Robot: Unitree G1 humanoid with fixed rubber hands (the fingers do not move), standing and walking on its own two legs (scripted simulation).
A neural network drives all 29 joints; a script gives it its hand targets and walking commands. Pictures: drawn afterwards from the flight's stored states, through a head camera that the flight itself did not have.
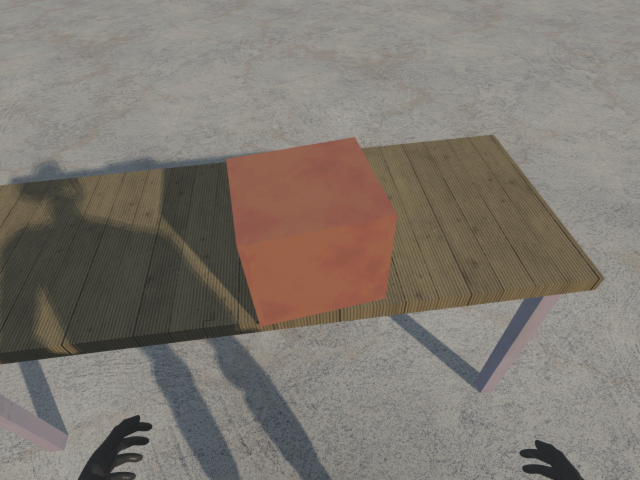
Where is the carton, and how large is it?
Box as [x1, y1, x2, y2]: [226, 137, 396, 326]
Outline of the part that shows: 354,137 226,159 236,245 260,326 385,297 396,213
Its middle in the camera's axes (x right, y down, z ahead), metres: -0.02 -0.02 +0.71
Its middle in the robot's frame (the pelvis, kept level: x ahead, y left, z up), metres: +0.54 +0.03 -0.03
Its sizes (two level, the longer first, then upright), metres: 0.237 0.217 0.216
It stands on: a table, 0.61 m high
